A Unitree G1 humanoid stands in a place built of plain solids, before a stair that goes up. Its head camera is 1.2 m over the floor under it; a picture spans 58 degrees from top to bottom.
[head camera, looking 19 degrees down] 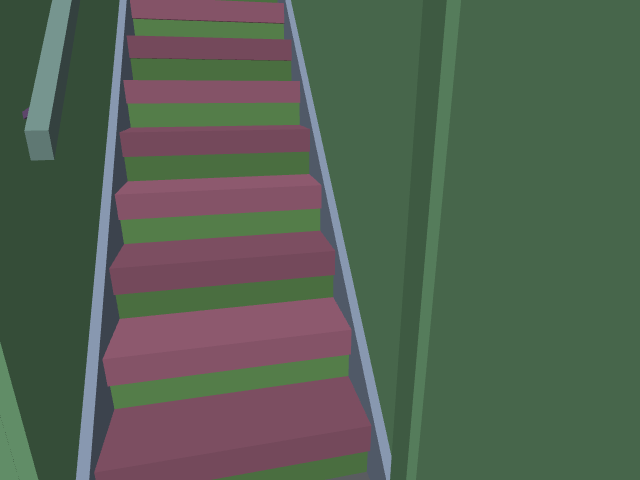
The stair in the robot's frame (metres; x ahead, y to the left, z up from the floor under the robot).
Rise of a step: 0.21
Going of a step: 0.23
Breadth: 0.80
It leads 13 degrees to the left of straight ahead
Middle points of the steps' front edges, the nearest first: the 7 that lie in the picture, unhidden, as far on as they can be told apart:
1.00 0.23 0.21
1.23 0.28 0.42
1.46 0.33 0.62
1.69 0.38 0.83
1.92 0.44 1.04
2.15 0.49 1.25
2.37 0.54 1.45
